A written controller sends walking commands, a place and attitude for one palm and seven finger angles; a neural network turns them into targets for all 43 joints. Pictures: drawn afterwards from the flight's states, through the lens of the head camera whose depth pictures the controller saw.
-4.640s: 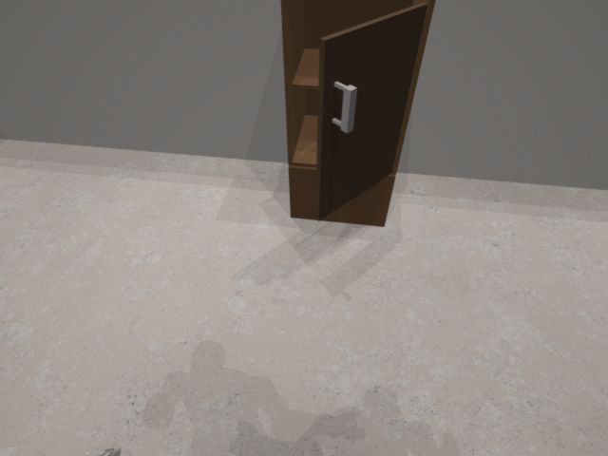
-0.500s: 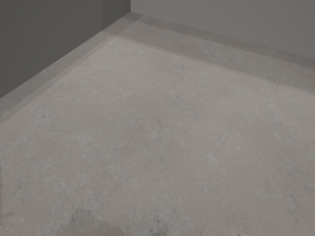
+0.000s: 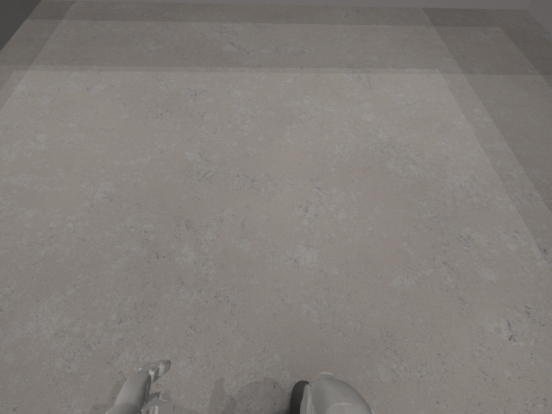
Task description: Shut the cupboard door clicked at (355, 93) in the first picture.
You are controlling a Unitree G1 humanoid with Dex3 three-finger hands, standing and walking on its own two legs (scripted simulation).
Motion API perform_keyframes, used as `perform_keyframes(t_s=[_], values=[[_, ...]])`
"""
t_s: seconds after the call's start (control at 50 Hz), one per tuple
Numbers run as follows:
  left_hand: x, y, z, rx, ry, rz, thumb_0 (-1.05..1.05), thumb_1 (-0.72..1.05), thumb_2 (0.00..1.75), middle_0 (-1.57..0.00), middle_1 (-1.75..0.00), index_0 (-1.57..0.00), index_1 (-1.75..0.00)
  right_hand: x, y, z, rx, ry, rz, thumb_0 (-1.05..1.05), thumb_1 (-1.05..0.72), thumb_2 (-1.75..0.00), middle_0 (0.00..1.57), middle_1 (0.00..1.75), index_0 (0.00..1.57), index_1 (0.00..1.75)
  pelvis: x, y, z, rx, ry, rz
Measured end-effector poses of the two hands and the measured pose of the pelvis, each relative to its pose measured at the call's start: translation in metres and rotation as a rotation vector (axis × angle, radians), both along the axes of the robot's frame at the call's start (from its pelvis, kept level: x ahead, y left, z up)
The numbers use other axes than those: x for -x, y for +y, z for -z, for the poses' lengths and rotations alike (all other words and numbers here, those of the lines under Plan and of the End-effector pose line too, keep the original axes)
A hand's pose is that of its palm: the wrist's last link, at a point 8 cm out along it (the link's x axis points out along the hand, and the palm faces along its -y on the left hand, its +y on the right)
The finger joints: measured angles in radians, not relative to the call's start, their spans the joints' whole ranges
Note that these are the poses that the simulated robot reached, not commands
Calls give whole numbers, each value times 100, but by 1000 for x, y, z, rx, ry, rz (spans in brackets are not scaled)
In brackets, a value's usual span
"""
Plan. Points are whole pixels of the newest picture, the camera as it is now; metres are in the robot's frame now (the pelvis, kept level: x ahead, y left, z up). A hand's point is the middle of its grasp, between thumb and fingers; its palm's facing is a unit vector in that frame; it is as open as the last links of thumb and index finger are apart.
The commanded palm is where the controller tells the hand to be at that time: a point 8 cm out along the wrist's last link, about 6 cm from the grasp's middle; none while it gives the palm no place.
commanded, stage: walk around to get in front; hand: left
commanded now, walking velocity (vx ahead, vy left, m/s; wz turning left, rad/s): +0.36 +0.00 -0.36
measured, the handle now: out of the picture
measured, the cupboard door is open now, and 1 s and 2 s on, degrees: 50 50 50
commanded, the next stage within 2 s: walk to a spot facing it in 0.68 s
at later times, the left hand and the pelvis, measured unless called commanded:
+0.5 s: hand (165, 372) +0.21 +0.18 -0.16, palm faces +0.00 -0.98 -0.19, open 7.3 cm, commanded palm none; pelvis +0.23 +0.00 +0.01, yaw -7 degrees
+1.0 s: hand (215, 198) +0.57 +0.13 -0.15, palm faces -0.27 -0.95 -0.18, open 7.4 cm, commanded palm none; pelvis +0.41 -0.01 +0.01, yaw -14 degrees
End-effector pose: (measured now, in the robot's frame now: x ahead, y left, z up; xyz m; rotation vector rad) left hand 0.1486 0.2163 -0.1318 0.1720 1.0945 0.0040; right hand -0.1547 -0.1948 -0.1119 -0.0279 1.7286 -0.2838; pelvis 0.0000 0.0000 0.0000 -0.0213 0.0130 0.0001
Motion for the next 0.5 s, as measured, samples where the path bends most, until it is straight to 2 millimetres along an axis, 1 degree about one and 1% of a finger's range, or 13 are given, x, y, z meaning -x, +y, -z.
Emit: perform_keyframes(t_s=[0.04,0.06,0.08,0.12,0.18,0.24,0.3,0.34,0.38,0.44,0.5], values=[[-36,-13,5,-5,-56,24,0,91,90,-20,-30,-20,-30,-12,-5,8,-16,32,32,1,-90,-90,20,30,20,30,-25,-11,10,-13,-3,18],[-49,-18,7,-7,-78,25,0,91,90,-20,-30,-20,-30,-23,-10,13,-19,33,42,1,-90,-90,20,30,20,30,-35,-16,14,-14,-7,28],[-57,-22,7,-9,-85,23,0,91,90,-20,-30,-20,-30,-39,-15,17,-16,18,46,1,-90,-90,20,30,20,30,-43,-19,14,-13,-13,36],[-64,-26,4,-15,-66,16,0,91,90,-20,-30,-20,-30,-82,-28,22,4,-59,40,1,-90,-90,20,30,20,30,-60,-24,9,-12,-24,47],[-62,-26,-2,-38,2,11,0,91,90,-20,-30,-20,-30,-165,-47,23,38,-232,5,1,-91,-90,20,30,19,30,-84,-27,-2,-12,-25,72],[-63,-12,-12,-83,40,-27,-2,94,90,-20,-30,-20,-30,-248,-60,18,58,-407,-32,1,-91,-90,20,30,19,30,-108,-27,-10,-12,-16,91],[-63,-1,-17,-108,87,-39,-2,95,90,-20,-30,-20,-30,-320,-64,9,61,-538,-69,0,-91,-90,19,30,19,30,-133,-25,-15,-10,-11,106],[-62,5,-17,-111,121,-52,-2,94,90,-20,-30,-20,-30,-362,-64,4,59,-599,-95,0,-91,-90,19,30,19,30,-151,-23,-16,-6,-9,114],[-60,9,-15,-107,158,-70,-1,93,90,-20,-30,-20,-30,-399,-61,-1,55,-639,-123,0,-91,-90,19,30,19,30,-169,-19,-16,0,-9,118],[-57,13,-8,-90,224,-102,-1,92,90,-20,-30,-20,-30,-450,-52,-6,51,-672,-166,0,-91,-90,19,30,19,30,-198,-11,-15,9,-11,122],[-55,17,2,-64,308,-132,0,92,90,-20,-30,-20,-30,-497,-40,-8,54,-688,-204,0,-91,-90,19,30,19,30,-231,-1,-10,17,-14,127]])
